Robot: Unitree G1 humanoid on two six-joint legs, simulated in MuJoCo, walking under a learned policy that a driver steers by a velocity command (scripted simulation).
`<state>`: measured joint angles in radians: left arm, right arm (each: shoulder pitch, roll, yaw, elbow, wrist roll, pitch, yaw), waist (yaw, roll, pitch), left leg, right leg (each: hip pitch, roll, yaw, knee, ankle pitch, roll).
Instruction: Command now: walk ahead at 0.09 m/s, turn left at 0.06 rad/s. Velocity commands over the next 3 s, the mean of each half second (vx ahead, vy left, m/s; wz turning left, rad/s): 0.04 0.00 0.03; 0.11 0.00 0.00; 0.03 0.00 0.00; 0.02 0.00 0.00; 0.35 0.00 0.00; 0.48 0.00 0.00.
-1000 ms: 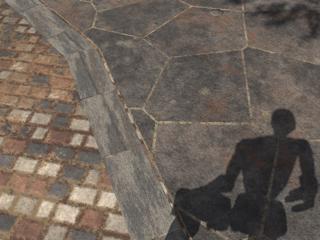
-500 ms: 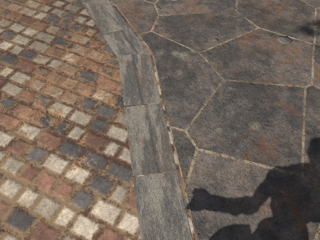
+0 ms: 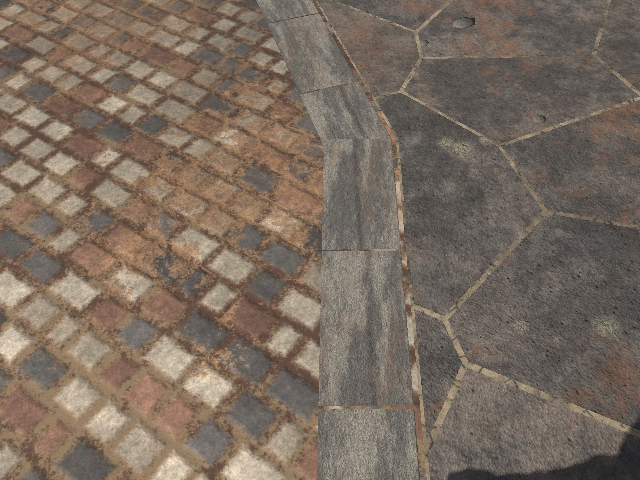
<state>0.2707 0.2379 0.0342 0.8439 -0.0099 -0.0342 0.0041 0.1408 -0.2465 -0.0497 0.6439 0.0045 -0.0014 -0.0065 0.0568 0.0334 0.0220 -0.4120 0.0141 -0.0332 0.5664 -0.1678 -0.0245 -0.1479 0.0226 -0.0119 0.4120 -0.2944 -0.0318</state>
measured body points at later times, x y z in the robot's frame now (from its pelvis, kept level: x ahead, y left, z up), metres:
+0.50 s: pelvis +0.03 +0.02 -0.01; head +0.04 +0.02 +0.44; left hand +0.10 +0.29 -0.15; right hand +0.19 -0.22 -0.12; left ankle +0.07 +0.13 -0.74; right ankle -0.05 -0.10 -0.74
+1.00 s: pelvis +0.07 +0.05 +0.00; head +0.09 +0.06 +0.45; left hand +0.12 +0.32 -0.15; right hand +0.14 -0.22 -0.13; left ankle +0.07 +0.13 -0.74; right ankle +0.01 -0.10 -0.68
